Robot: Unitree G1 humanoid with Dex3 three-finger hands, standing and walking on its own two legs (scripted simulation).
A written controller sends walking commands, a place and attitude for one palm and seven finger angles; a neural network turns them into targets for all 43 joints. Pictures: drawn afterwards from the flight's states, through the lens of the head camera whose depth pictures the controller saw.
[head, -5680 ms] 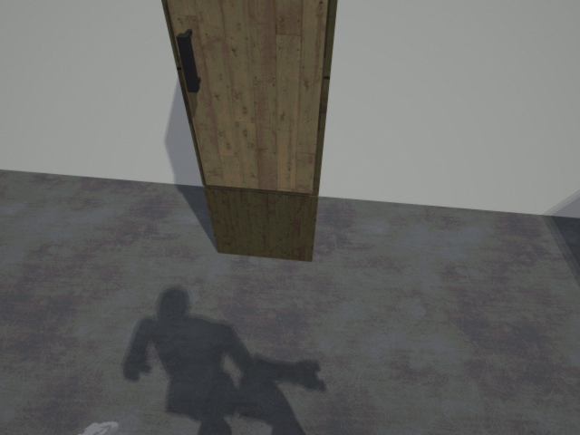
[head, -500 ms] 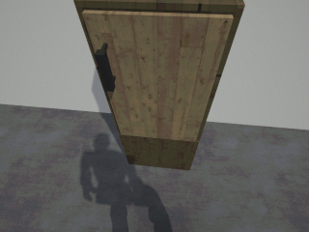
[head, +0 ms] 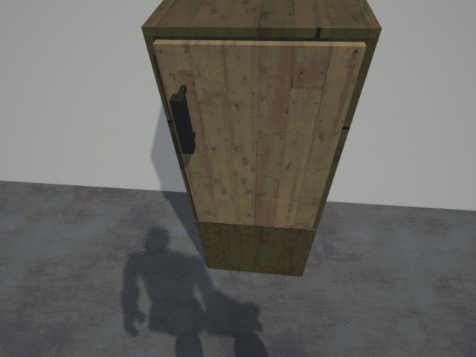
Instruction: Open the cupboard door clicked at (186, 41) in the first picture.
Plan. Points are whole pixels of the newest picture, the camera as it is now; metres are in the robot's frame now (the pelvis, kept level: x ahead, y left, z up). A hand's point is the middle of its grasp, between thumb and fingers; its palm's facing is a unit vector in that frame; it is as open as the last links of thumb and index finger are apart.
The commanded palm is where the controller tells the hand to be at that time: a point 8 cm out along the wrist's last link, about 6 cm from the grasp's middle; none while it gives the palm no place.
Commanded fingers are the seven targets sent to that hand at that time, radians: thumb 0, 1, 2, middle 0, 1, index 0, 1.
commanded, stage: come to a stop and stand still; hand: left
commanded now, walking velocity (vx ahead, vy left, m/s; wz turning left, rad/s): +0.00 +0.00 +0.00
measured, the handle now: (186, 119) +0.55 +0.15 +0.10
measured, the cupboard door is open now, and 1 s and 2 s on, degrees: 0 0 0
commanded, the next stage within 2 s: look again from close up in 0.10 s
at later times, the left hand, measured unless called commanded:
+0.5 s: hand out of the picture +0.07 +0.15 -0.16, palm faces +0.00 -0.97 -0.24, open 7.3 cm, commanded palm none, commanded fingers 0.00 0.90 0.90 -0.20 -0.30 -0.20 -0.30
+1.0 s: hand (165, 277) +0.24 +0.14 +0.02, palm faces +0.20 -0.98 -0.08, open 7.8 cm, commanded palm +0.15 +0.20 -0.04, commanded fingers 0.00 0.60 0.77 -0.22 -0.50 -0.22 -0.50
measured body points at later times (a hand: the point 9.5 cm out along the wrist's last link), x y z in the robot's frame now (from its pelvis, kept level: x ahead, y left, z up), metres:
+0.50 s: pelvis +0.03 -0.04 +0.01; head +0.05 -0.06 +0.45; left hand +0.07 +0.20 -0.14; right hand +0.05 -0.26 -0.16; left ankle +0.00 +0.09 -0.73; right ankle +0.01 -0.13 -0.73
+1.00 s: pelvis +0.02 -0.05 -0.01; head +0.04 -0.08 +0.44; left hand +0.22 +0.19 +0.02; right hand +0.19 -0.31 -0.11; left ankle +0.00 +0.09 -0.73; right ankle +0.01 -0.13 -0.73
